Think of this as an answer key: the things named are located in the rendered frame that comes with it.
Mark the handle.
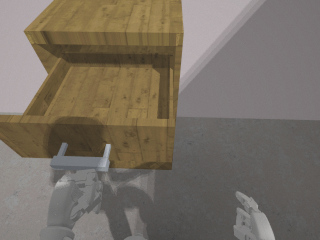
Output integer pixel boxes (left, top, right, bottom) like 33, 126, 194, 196
50, 142, 111, 172

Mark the drawer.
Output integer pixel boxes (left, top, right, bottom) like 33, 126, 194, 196
0, 51, 175, 163

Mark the left robot hand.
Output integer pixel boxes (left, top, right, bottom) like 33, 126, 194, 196
47, 169, 103, 230

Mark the right robot hand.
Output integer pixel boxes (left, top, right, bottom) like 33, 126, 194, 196
233, 191, 275, 240

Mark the cabinet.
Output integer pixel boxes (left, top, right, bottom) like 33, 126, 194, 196
24, 0, 184, 170

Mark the robot left forearm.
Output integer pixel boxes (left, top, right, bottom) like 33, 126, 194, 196
39, 226, 75, 240

